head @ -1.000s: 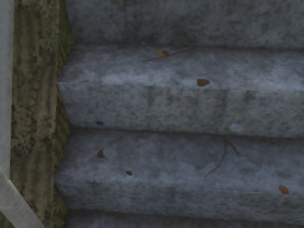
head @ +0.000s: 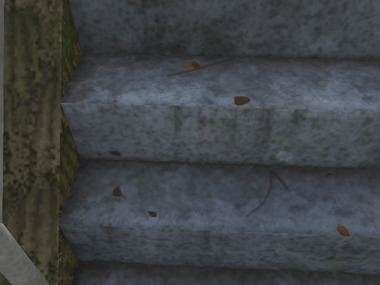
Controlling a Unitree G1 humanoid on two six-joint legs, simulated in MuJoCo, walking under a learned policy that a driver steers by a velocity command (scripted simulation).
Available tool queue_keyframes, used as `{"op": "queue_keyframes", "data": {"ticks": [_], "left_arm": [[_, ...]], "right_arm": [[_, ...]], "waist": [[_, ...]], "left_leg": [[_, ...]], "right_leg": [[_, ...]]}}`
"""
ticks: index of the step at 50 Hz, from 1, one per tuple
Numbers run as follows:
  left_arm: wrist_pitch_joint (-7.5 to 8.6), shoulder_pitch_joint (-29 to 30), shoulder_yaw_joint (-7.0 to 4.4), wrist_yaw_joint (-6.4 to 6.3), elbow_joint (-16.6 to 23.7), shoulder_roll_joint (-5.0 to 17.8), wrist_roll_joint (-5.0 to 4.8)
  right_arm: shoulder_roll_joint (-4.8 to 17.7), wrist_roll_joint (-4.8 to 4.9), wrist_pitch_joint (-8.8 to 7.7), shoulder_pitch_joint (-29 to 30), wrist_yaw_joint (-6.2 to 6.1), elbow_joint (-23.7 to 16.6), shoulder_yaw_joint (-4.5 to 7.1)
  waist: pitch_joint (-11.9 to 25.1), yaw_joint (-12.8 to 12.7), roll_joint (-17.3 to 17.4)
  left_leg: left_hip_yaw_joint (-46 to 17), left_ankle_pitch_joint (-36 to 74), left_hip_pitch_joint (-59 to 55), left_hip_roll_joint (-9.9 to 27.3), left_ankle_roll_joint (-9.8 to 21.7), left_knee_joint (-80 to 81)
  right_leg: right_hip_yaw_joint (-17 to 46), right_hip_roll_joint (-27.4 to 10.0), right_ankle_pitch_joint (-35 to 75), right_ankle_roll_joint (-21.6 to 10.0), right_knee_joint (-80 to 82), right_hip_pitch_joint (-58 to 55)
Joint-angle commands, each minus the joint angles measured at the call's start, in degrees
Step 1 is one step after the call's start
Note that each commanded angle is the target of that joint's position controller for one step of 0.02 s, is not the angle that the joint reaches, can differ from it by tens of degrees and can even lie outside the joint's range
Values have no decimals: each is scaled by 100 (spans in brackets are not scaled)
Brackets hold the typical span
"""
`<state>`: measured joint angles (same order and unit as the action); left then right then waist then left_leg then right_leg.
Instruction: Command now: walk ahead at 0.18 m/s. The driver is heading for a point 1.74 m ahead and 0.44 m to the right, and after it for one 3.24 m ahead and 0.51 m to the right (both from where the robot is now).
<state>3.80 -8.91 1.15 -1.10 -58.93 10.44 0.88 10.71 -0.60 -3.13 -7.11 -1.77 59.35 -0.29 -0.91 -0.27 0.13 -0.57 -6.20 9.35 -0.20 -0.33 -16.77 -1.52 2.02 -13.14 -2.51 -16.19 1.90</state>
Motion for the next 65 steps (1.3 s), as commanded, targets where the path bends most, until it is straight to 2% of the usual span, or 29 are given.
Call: {"op": "queue_keyframes", "data": {"ticks": [1,11,25,41,43,44,48,52,58,60,61,65], "left_arm": [[22,-86,-97,-21,147,522,-8],[-63,-467,-109,-60,-20,538,-15],[-127,-1019,-94,-122,-102,475,-1],[-131,-1494,-99,-148,14,357,-11],[-134,-1418,-92,-146,56,345,-22],[-128,-1445,-63,-144,53,282,-7],[-85,-1247,-52,-133,137,339,7],[-14,-1096,-54,-114,267,339,16],[78,-1053,-61,-112,330,319,-11],[100,-977,-61,-107,353,359,-20],[110,-927,-50,-119,388,415,-63],[144,-736,-16,-122,479,463,-69]], "right_arm": [[523,16,-17,20,-20,-146,85],[587,31,123,-282,-36,116,81],[497,5,272,-802,-86,385,61],[331,2,334,-1248,-113,502,32],[351,16,317,-1136,-94,414,22],[273,17,319,-1191,-93,443,-9],[209,-41,332,-1107,-85,380,-58],[200,-21,207,-1028,-90,264,-80],[274,32,46,-861,-135,18,-36],[272,43,25,-809,-140,-53,-22],[340,1,29,-736,-148,-132,22],[337,22,17,-607,-135,-266,60]], "waist": [[132,1,-11],[12,25,-15],[-288,65,-18],[-335,74,-19],[-289,80,-65],[-171,73,-75],[-461,102,-162],[-436,94,-138],[-8,-3,25],[105,-3,-37],[75,1,-79],[184,11,-84]], "left_leg": [[-541,1078,-478,709,173,-39],[-523,749,-318,690,141,-105],[-507,149,-37,633,90,-193],[-469,101,105,596,49,-363],[-466,163,110,602,58,-369],[-454,5,4,580,52,-304],[-341,-236,-83,474,57,-279],[-262,-32,22,469,102,-312],[-327,602,81,549,133,-299],[-311,811,-22,560,138,-329],[-313,808,-21,534,135,-381],[-316,1126,-181,571,133,-382]], "right_leg": [[517,-873,1052,34,244,517],[540,-848,783,7,149,661],[622,-812,119,-117,192,1050],[601,-794,444,-182,77,1078],[590,-790,703,-157,31,1037],[614,-794,400,-157,164,1029],[805,-775,-1050,-222,734,1418],[770,-768,-461,-282,740,1164],[538,-769,1974,-224,162,302],[509,-783,2385,-188,88,192],[493,-791,2515,-199,33,199],[493,-822,2796,-175,-13,141]]}}
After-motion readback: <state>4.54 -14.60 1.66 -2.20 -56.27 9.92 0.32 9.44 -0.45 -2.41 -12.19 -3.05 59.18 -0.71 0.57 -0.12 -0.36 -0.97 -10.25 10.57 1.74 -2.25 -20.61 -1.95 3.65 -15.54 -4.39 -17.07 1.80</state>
